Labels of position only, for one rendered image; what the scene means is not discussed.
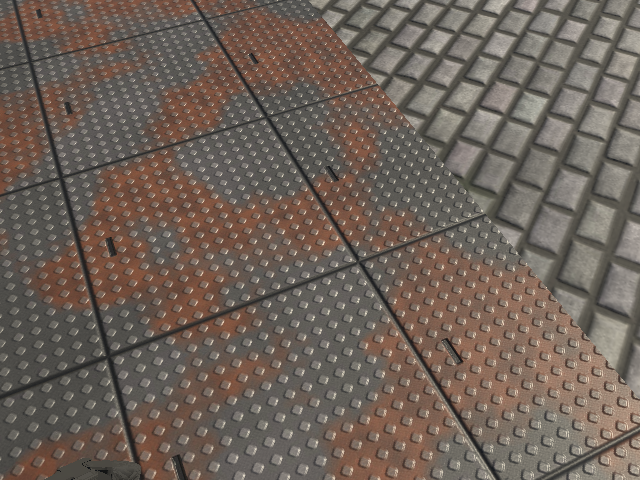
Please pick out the robot left hand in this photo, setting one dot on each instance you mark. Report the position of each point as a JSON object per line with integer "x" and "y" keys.
{"x": 85, "y": 469}

